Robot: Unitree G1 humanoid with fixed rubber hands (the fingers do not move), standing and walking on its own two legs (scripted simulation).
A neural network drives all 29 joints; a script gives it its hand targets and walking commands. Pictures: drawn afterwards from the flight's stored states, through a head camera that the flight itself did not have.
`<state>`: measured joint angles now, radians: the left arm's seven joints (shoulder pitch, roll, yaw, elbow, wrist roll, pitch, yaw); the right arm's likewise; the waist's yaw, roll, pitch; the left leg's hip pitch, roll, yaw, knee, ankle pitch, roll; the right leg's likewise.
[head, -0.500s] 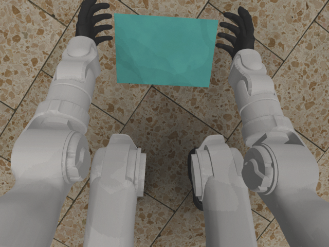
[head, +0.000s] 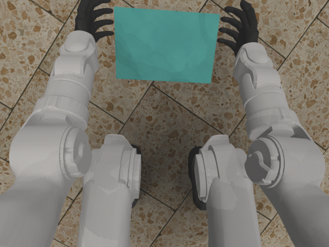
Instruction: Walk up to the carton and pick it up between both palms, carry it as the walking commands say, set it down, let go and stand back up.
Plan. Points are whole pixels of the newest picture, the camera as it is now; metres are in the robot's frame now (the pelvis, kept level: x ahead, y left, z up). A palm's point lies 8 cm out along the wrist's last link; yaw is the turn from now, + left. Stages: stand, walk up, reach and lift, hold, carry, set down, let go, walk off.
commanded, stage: set down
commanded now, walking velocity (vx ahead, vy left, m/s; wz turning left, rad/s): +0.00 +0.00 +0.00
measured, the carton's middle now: (164, 48) +0.53 +0.02 -0.28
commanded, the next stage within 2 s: none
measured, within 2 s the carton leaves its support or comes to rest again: rests again in 0.68 s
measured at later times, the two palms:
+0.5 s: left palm (87, 31) +0.53 +0.18 -0.17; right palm (243, 40) +0.52 -0.14 -0.17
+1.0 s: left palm (88, 32) +0.53 +0.18 -0.18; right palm (243, 40) +0.52 -0.15 -0.18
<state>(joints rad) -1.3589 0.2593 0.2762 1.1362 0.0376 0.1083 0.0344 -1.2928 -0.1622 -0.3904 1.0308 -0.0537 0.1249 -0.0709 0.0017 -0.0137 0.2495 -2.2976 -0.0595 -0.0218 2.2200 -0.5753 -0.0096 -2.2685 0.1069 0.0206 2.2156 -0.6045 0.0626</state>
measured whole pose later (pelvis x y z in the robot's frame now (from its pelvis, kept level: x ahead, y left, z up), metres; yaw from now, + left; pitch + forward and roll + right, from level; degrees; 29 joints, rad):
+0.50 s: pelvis +0.01 +0.00 +0.00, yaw +0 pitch +39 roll -2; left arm -1.36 0.26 0.32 1.12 0.07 0.08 0.01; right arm -1.32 -0.18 -0.39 1.06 -0.06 0.10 -0.04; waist 0.00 -0.02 0.25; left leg -2.31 -0.04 -0.02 2.23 -0.60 0.00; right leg -2.28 0.09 0.01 2.23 -0.62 0.05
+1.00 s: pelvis +0.01 +0.00 +0.00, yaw +0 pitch +38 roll -2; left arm -1.39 0.29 0.27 1.18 0.03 0.02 0.01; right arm -1.35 -0.21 -0.34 1.13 -0.01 0.03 -0.04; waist 0.00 -0.02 0.29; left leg -2.30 -0.03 -0.02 2.25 -0.60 0.00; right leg -2.28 0.08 0.00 2.24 -0.62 0.04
